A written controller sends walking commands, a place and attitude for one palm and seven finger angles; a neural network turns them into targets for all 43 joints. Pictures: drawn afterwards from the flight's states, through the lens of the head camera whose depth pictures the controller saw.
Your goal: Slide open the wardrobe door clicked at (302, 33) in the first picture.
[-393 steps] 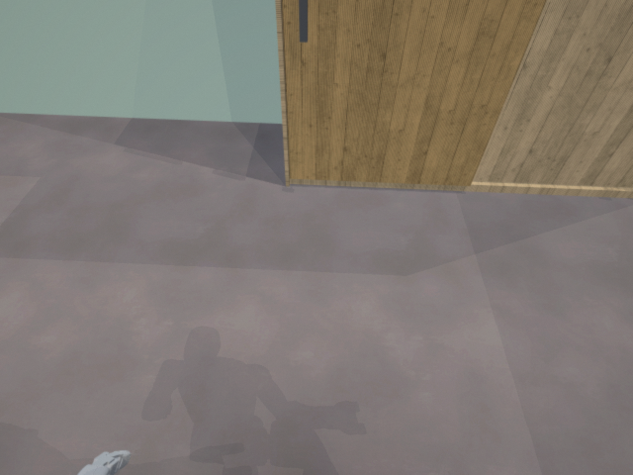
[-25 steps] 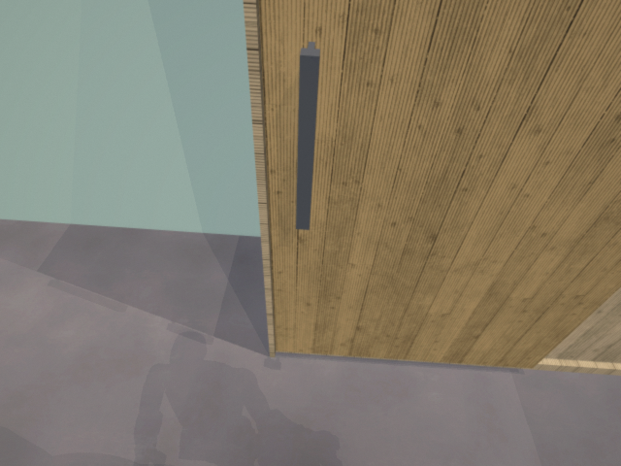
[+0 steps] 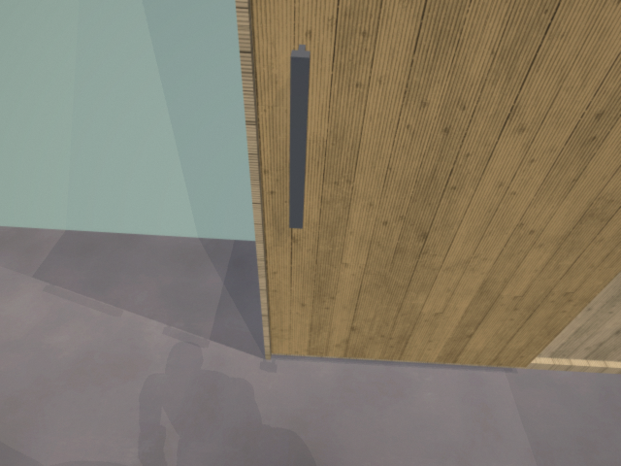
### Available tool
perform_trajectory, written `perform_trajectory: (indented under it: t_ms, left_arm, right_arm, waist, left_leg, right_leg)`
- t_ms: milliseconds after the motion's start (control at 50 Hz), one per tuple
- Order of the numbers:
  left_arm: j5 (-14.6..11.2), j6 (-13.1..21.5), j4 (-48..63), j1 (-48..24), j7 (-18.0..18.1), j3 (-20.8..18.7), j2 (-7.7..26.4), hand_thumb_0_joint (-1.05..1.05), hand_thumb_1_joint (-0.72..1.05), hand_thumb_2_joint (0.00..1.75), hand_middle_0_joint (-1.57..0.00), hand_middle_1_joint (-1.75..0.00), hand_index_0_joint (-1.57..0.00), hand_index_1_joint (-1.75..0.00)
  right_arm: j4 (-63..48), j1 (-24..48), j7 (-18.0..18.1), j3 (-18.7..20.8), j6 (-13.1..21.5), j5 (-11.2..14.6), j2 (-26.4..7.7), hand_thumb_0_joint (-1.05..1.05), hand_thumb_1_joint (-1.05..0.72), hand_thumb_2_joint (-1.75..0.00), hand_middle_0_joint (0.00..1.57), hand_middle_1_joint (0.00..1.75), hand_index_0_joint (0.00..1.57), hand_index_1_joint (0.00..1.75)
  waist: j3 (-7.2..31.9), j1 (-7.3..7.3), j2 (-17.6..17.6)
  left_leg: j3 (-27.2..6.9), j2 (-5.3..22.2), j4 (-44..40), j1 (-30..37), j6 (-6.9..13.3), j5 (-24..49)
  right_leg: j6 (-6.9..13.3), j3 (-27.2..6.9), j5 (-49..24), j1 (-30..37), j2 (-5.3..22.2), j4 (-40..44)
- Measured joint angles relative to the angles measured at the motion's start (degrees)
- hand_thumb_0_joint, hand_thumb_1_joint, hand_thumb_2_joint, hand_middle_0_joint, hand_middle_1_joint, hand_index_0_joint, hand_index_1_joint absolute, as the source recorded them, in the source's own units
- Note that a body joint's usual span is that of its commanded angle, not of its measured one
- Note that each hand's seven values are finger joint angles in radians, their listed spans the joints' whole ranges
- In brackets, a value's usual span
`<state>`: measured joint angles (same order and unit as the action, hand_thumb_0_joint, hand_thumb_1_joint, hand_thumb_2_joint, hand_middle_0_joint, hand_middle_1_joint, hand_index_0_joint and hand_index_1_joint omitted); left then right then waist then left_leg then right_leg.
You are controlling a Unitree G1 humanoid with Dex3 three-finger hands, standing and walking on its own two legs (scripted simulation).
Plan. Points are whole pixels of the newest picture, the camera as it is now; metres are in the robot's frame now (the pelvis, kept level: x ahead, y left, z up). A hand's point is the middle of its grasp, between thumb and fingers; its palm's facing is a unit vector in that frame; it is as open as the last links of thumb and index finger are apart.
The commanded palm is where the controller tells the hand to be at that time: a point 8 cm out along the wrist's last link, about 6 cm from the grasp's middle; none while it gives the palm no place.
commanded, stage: look again from close up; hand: left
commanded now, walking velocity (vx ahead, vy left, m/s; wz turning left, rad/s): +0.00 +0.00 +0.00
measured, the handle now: (298, 147) +0.61 +0.06 +0.11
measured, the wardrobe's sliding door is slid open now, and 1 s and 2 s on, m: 0.00 0.00 0.00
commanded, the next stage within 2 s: shuffle to correct the standing spot in 1.82 s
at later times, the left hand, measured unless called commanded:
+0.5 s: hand out of the picture -0.09 +0.15 -0.18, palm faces +0.07 -0.99 -0.14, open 7.4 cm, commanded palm none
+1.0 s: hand out of the picture -0.18 +0.20 -0.18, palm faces +0.06 -0.98 -0.19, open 7.4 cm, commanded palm none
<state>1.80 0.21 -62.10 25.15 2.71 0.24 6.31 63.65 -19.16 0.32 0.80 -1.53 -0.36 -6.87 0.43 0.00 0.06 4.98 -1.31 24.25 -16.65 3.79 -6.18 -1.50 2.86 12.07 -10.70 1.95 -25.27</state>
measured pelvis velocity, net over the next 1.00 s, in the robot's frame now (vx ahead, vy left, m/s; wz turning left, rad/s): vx -0.09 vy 0.04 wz -0.01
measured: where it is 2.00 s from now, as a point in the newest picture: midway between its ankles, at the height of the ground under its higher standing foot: outside the picture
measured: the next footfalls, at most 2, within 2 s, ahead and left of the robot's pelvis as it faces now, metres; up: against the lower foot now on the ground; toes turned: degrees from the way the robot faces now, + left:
right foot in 0.86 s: -0.08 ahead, -0.05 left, +0.00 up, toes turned -6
left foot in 1.08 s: -0.06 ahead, +0.17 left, +0.00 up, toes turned +0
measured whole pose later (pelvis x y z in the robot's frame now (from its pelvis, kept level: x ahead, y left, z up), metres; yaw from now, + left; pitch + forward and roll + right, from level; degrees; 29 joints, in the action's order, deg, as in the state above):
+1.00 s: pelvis -0.09 +0.04 +0.00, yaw -1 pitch -2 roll -2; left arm 1.9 -1.9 -65.6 28.7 3.3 -1.6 6.6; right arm 61.6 -18.8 0.5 3.7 -3.1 -0.5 -9.8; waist 2.4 -0.3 -1.2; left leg 1.0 -0.4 51.6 -24.5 -0.4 -16.3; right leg 2.8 6.2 16.5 -5.2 -2.2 -23.8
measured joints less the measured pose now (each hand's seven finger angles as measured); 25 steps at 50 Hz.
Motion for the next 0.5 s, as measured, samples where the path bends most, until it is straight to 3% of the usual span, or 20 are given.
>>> perform_trajectory:
  t_ms: [500]
  left_arm:
    - [0.0, -0.6, -0.2, 1.0, -0.1, -1.3, -0.6, 0.01, 0.91, 0.89, -0.2, -0.3, -0.2, -0.3]
  right_arm:
    - [-1.2, 0.4, 0.4, 0.8, -0.3, -0.3, 0.3, 0.0, -0.91, -0.9, 0.2, 0.3, 0.2, 0.3]
  waist:
    - [-0.2, 0.14, -0.5]
  left_leg:
    - [-0.8, -0.2, 2.9, -3.1, -1.0, -4.0]
  right_leg:
    - [0.4, -1.3, 1.8, -3.0, -0.8, -2.2]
